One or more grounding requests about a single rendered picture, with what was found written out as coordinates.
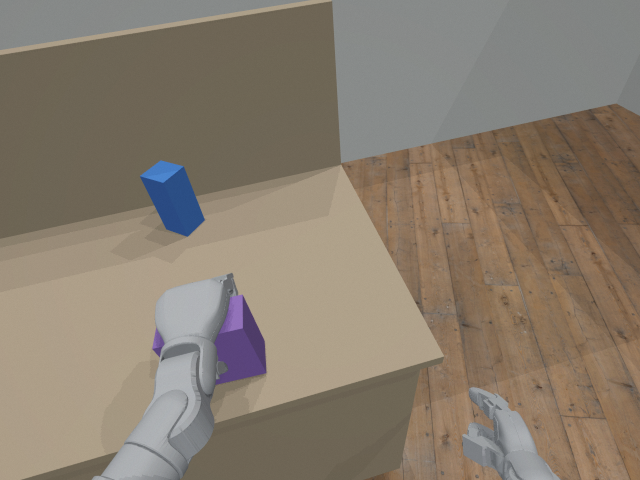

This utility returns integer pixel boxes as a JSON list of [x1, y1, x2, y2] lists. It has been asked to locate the sponge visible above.
[[152, 294, 267, 385]]

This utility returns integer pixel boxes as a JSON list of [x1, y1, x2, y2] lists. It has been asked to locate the robot right hand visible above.
[[462, 387, 538, 480]]

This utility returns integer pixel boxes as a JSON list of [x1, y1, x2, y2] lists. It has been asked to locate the left robot forearm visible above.
[[92, 336, 217, 480]]

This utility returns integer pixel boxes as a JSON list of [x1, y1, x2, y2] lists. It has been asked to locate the robot left hand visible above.
[[155, 273, 238, 380]]

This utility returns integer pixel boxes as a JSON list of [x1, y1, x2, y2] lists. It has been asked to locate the right robot forearm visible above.
[[503, 450, 561, 480]]

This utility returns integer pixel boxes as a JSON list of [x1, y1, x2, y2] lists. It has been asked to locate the table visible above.
[[0, 0, 444, 480]]

